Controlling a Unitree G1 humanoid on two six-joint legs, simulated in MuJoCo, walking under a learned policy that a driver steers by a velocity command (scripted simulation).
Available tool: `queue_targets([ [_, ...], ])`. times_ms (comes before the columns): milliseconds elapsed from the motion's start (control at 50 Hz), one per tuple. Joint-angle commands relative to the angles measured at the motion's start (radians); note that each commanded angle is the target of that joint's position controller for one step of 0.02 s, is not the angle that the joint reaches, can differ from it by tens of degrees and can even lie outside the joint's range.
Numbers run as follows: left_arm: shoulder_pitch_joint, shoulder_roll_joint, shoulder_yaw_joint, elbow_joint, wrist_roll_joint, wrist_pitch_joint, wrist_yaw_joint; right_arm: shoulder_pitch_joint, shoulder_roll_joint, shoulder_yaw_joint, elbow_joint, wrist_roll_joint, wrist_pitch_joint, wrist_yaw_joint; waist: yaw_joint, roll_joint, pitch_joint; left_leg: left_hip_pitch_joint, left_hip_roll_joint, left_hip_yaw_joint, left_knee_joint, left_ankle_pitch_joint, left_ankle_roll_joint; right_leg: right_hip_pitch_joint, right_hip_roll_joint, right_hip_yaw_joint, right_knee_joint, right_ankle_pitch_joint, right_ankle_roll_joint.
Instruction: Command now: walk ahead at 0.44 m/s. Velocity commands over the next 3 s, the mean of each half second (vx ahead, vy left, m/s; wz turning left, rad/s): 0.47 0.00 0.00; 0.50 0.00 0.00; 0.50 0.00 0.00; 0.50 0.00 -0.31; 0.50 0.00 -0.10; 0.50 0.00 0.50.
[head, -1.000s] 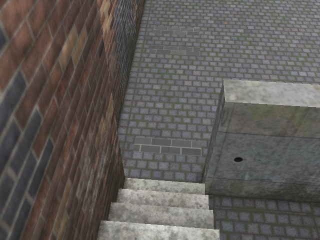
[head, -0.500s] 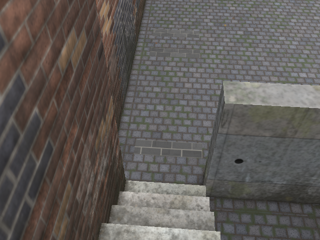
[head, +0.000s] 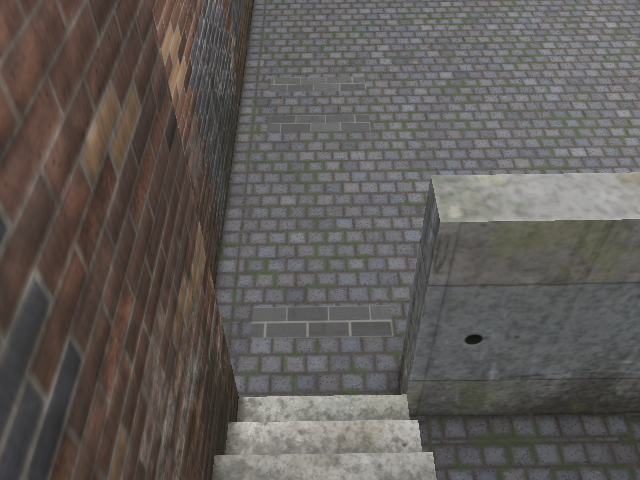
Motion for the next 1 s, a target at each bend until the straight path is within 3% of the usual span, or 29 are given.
queue_targets([
  [20, 0.099, 0.135, 0.033, -0.013, 0.054, -0.006, 0.001, 0.022, 0.012, 0.020, -0.111, 0.020, -0.016, -0.063, 0.025, 0.096, 0.038, -0.116, 0.118, -0.241, -0.092, -0.060, 0.116, 0.006, -0.057, 0.046, -0.311, 0.348, 0.026],
  [40, 0.125, 0.091, 0.030, -0.029, -0.008, 0.005, -0.030, -0.115, -0.087, 0.009, -0.162, -0.027, -0.037, -0.068, 0.081, 0.033, 0.040, -0.419, 0.025, -0.058, -0.150, -0.144, 0.037, 0.390, -0.019, -0.089, -0.398, 0.903, 0.032],
  [80, 0.050, 0.035, 0.031, -0.087, -0.047, 0.039, -0.064, -0.116, -0.131, -0.001, -0.154, -0.014, -0.059, -0.032, 0.100, 0.069, 0.144, -0.663, 0.050, -0.040, -0.217, -0.265, 0.035, 0.671, -0.005, -0.098, -0.392, 0.823, 0.067],
  [140, 0.347, 0.118, 0.056, -0.012, 0.027, 0.068, -0.071, -0.060, -0.191, -0.034, -0.094, 0.010, -0.047, 0.043, 0.245, -0.051, 0.218, -0.454, 0.097, -0.215, 0.246, -0.305, 0.051, 0.683, -0.058, -0.054, -0.506, 0.475, -0.006],
  [160, 0.293, 0.179, 0.075, -0.014, 0.006, 0.068, -0.075, -0.027, -0.173, -0.041, -0.080, 0.072, -0.008, 0.043, 0.224, -0.202, 0.233, -0.134, 0.023, -0.230, 0.532, -0.356, 0.075, 0.444, -0.082, -0.046, -1.074, 0.279, -0.060],
  [180, 0.508, 0.133, 0.076, 0.067, -0.002, 0.059, -0.088, -0.026, -0.248, -0.069, -0.049, -0.017, 0.005, 0.083, 0.294, -0.124, 0.111, -0.255, -0.068, -0.219, 0.857, -0.261, 0.097, 0.771, -0.068, -0.097, -0.774, 0.590, -0.157],
  [200, 0.490, 0.245, 0.107, 0.046, -0.029, 0.056, -0.091, 0.154, -0.046, -0.029, -0.042, -0.012, 0.000, 0.120, 0.172, -0.209, -0.094, -0.568, -0.117, -0.265, 1.022, -0.134, 0.076, 1.084, -0.197, 0.128, -0.480, 0.820, -0.308],
  [220, 0.463, 0.261, 0.113, 0.041, -0.012, 0.041, -0.106, 0.225, 0.017, -0.014, -0.104, 0.009, -0.001, 0.114, 0.129, -0.112, -0.154, -0.766, -0.097, -0.376, 0.989, 0.026, 0.042, 1.212, -0.310, 0.277, -0.444, 1.072, -0.394],
  [240, 0.383, 0.327, 0.144, 0.028, 0.006, 0.031, -0.118, 0.158, -0.011, -0.015, -0.173, 0.025, 0.011, 0.111, 0.186, -0.092, 0.002, -1.087, -0.061, -0.470, 0.983, 0.228, -0.017, 1.167, -0.437, 0.591, -0.560, 0.684, -0.458],
  [280, 0.256, 0.094, 0.068, 0.094, 0.048, 0.008, -0.115, -0.029, -0.070, -0.025, -0.196, 0.008, 0.077, 0.090, 0.147, 0.151, 0.242, -1.269, 0.062, -0.452, 0.676, 0.559, -0.011, 0.863, -0.370, 0.596, -0.705, -0.054, -0.326],
  [300, 0.152, -0.039, 0.019, 0.058, 0.001, 0.005, -0.105, 0.121, -0.108, -0.039, -0.098, 0.035, 0.100, 0.076, 0.069, 0.160, 0.271, -0.910, 0.112, -0.485, 0.336, 0.871, -0.043, 0.365, -0.371, 0.559, -0.754, 0.045, -0.378],
  [340, 0.067, -0.007, 0.009, 0.111, -0.017, -0.022, -0.073, 0.143, -0.072, -0.009, -0.083, -0.011, 0.140, 0.100, -0.055, -0.029, 0.224, -0.584, 0.154, -0.252, 0.441, 0.862, -0.043, 0.019, -0.213, 0.407, -0.764, -0.083, -0.347],
  [400, 0.022, 0.074, -0.017, 0.036, 0.001, -0.061, -0.019, -0.060, -0.117, -0.002, -0.113, -0.047, 0.132, 0.148, 0.019, 0.126, 0.066, -0.179, 0.106, -0.125, 0.041, 1.278, -0.047, -0.145, -0.056, 0.098, -0.487, -0.130, -0.253],
  [540, 0.139, 0.154, -0.020, 0.065, -0.031, -0.034, -0.027, -0.174, -0.145, 0.027, -0.176, -0.082, 0.102, 0.140, 0.097, -0.008, 0.189, -0.188, 0.101, -0.132, -0.296, 0.970, -0.098, 0.260, -0.142, 0.226, -0.200, -0.134, -0.236],
  [580, 0.006, 0.188, -0.008, 0.012, 0.005, -0.029, -0.062, 0.162, -0.199, -0.013, -0.061, -0.095, 0.091, 0.126, -0.039, 0.043, 0.120, 0.309, 0.038, -0.013, -0.297, 0.921, -0.071, 0.055, -0.112, 0.145, 0.117, -0.108, -0.186],
  [600, -0.043, 0.239, 0.030, -0.015, -0.016, -0.024, -0.083, 0.452, -0.254, -0.054, 0.040, -0.080, 0.065, 0.118, -0.143, 0.205, 0.055, 0.543, -0.012, 0.042, -0.466, 0.847, -0.041, 0.058, -0.025, 0.037, 0.456, -0.039, -0.121],
  [620, 0.082, 0.247, 0.059, 0.044, -0.070, -0.009, -0.090, 0.397, -0.269, -0.078, 0.048, -0.072, 0.061, 0.092, -0.114, 0.398, 0.145, 0.428, 0.017, -0.050, -0.991, 0.695, 0.012, 0.173, 0.114, -0.009, 0.766, -0.389, -0.095],
  [640, 0.125, 0.197, 0.049, 0.028, 0.003, 0.006, -0.123, 0.371, -0.280, -0.076, 0.018, -0.087, 0.062, 0.091, -0.068, 0.236, 0.092, 0.696, 0.066, -0.141, -0.589, 0.785, 0.087, -0.126, 0.099, 0.112, 0.874, -0.309, -0.126],
  [660, 0.166, 0.103, 0.042, -0.039, -0.033, -0.005, -0.140, 0.432, -0.324, -0.089, 0.026, -0.067, 0.048, 0.095, -0.003, 0.297, -0.043, 0.929, 0.135, -0.272, -0.321, 1.263, 0.228, -0.420, 0.127, 0.058, 1.049, -0.392, -0.084],
  [680, 0.099, 0.087, 0.014, -0.120, -0.062, -0.016, -0.151, 0.390, -0.318, -0.094, 0.015, -0.048, 0.036, 0.119, -0.009, 0.167, -0.126, 1.040, 0.269, -0.470, -0.373, 1.156, 0.332, -0.664, 0.097, 0.034, 1.001, -0.375, -0.051],
  [700, -0.059, 0.074, 0.004, -0.209, -0.086, -0.028, -0.138, 0.351, -0.292, -0.084, 0.023, -0.047, 0.024, 0.113, -0.062, 0.111, -0.025, 0.978, 0.461, -0.808, -0.446, 0.696, 0.408, -0.931, 0.026, 0.157, 0.906, -0.347, -0.001],
  [740, -0.186, 0.062, -0.009, -0.196, -0.071, -0.027, -0.070, 0.239, 0.042, 0.009, 0.064, -0.065, 0.009, 0.097, 0.019, -0.118, 0.159, 0.486, 0.375, -0.697, -0.463, 0.581, 0.280, -0.871, -0.184, 0.234, 0.357, 0.059, 0.014],
  [760, -0.072, 0.125, 0.010, -0.074, -0.064, -0.020, -0.062, 0.067, 0.088, 0.028, -0.012, -0.030, 0.005, 0.090, 0.082, -0.119, 0.198, -0.015, 0.272, -0.511, -0.426, 0.719, 0.279, -0.486, -0.199, 0.169, 0.085, 0.310, 0.039],
  [800, 0.040, 0.020, -0.024, -0.016, 0.020, 0.010, -0.115, 0.062, -0.083, -0.010, -0.022, -0.018, -0.015, 0.073, 0.142, 0.085, 0.110, -0.450, 0.070, -0.301, -0.408, 0.540, 0.222, 0.097, -0.098, -0.006, 0.233, 0.565, 0.034],
  [820, -0.019, 0.070, -0.011, -0.036, 0.044, 0.024, -0.128, 0.066, -0.007, 0.015, -0.045, 0.005, -0.027, 0.040, 0.094, 0.049, 0.075, -0.378, 0.001, -0.225, -0.300, 0.393, 0.148, 0.047, -0.105, 0.042, -0.007, 0.775, 0.002],
  [880, -0.127, 0.127, 0.015, -0.085, -0.057, 0.029, -0.124, 0.105, -0.180, -0.014, -0.063, 0.030, -0.027, 0.017, 0.030, 0.036, 0.081, -0.469, -0.017, -0.182, -0.165, 0.083, 0.067, 0.440, 0.004, -0.105, -0.306, 0.712, 0.042],
  [920, -0.206, 0.161, 0.024, -0.104, -0.027, 0.038, -0.124, 0.168, -0.193, -0.007, -0.064, 0.026, 0.004, 0.044, -0.021, 0.103, 0.157, -0.046, 0.120, -0.533, -0.074, 0.280, 0.156, 0.047, -0.048, 0.026, -0.386, 0.593, 0.015],
  [960, -0.350, 0.177, 0.035, -0.144, -0.046, 0.027, -0.109, 0.258, -0.136, -0.018, -0.050, 0.035, 0.019, 0.030, -0.118, 0.080, 0.153, 0.352, 0.128, -0.668, 0.002, 0.491, 0.138, -0.228, -0.050, 0.086, -0.587, 0.408, -0.007],
  [1000, 0.145, 0.154, 0.038, 0.008, -0.013, 0.017, -0.092, 0.012, -0.094, -0.015, -0.085, -0.004, 0.027, 0.070, 0.085, 0.030, 0.087, 0.063, 0.075, -0.601, 0.310, 0.637, 0.163, 0.355, -0.024, 0.051, -0.673, 0.390, -0.036],
])
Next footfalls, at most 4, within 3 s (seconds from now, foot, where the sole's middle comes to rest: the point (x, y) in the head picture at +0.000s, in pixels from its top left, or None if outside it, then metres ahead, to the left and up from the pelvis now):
0.18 right None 0.15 -0.08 -0.91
0.62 left None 0.37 0.11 -1.12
1.02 right None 0.60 -0.05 -1.34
1.40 left None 0.82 0.13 -1.55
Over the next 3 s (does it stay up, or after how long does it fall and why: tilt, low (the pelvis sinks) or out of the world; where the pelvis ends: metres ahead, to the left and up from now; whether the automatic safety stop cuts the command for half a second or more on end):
stays up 1.62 -0.05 -1.45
